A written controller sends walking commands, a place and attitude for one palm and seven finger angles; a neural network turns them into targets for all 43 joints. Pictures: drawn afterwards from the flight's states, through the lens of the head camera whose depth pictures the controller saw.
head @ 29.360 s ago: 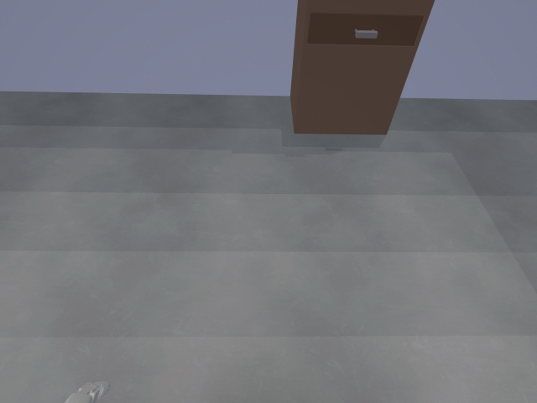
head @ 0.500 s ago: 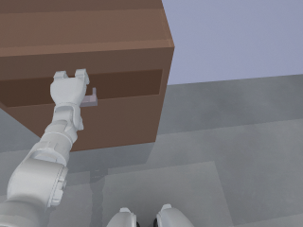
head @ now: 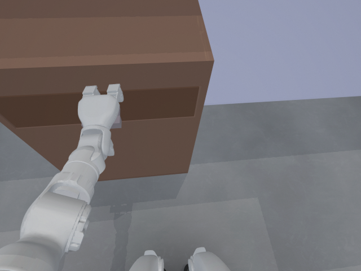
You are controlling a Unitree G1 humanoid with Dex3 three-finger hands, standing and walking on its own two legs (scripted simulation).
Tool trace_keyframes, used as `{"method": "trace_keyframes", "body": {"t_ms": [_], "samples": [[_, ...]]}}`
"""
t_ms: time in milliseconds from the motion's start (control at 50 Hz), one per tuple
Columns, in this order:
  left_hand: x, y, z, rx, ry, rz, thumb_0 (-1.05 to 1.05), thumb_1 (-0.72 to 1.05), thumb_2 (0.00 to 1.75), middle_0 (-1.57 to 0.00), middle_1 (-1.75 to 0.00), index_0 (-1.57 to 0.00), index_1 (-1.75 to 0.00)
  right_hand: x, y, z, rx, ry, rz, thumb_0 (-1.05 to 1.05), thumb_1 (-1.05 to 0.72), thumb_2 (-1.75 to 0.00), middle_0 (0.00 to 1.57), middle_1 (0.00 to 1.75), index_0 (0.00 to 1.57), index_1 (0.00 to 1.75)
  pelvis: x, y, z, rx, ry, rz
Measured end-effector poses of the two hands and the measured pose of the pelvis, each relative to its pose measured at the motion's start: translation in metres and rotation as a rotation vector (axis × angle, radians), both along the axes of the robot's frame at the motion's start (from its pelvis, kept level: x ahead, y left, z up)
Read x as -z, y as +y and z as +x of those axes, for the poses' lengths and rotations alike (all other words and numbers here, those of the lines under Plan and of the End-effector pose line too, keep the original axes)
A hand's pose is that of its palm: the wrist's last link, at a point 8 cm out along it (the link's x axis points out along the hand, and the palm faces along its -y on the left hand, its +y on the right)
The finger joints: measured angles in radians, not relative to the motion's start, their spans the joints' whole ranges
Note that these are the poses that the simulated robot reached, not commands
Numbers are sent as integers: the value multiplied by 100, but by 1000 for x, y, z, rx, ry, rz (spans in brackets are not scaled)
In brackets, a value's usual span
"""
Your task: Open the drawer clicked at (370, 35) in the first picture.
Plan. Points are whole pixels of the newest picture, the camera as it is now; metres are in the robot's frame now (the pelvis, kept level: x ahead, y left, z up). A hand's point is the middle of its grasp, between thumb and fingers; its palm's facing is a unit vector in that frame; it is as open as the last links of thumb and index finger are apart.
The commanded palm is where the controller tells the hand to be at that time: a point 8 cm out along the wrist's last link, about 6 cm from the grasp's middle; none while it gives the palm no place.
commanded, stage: re-aim the fingers above the handle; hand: left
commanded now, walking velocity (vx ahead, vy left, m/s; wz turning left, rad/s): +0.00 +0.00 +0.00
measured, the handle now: (102, 116) +0.53 +0.19 -0.07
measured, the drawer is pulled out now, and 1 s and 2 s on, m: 0.00 0.00 0.00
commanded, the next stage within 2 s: lower the fingers behind the handle in 0.90 s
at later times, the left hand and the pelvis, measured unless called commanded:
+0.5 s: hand (109, 123) +0.47 +0.15 -0.01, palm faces +0.00 -0.07 -1.00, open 13.8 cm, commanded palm +0.45 +0.17 +0.04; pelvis +0.00 -0.01 +0.00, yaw +0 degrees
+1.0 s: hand (111, 117) +0.48 +0.15 -0.01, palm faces +0.05 -0.05 -1.00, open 13.8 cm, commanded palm +0.45 +0.17 +0.04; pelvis -0.01 -0.02 -0.01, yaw +0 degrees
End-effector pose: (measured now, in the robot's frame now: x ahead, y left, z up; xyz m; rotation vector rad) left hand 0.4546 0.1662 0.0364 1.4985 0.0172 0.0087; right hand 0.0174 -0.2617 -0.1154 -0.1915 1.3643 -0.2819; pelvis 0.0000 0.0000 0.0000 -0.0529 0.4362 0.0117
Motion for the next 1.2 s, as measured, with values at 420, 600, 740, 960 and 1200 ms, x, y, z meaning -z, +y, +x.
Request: {"method": "trace_keyframes", "body": {"t_ms": [420,600,740,960,1200], "samples": [[-3,-1,-11,12,65,6,0,-49,30,-32,-120,-32,-120,-5,-7,5,-1,-20,8,0,-90,-90,20,30,21,30,-8,-12,4,-1,-24,17],[-7,4,-8,-65,-47,59,0,-49,30,-32,-120,-32,-120,4,-15,9,-3,-28,10,0,-91,-90,20,30,20,30,-1,-14,0,14,-12,24],[-8,19,-15,-150,85,85,0,-49,31,-32,-120,-32,-120,0,-7,9,2,-35,44,0,-91,-90,20,30,20,30,-10,-16,-2,7,-37,27],[-7,-19,-2,56,-17,-1,0,-49,30,-32,-121,-32,-120,2,-17,3,-10,-50,-15,0,-90,-90,20,30,20,30,2,-17,-5,2,-4,21],[9,18,-8,-168,106,72,0,-49,31,-34,-122,-32,-120,7,-5,-13,23,-1,44,0,-91,-90,20,30,20,30,-3,-15,-7,23,-5,29]]}}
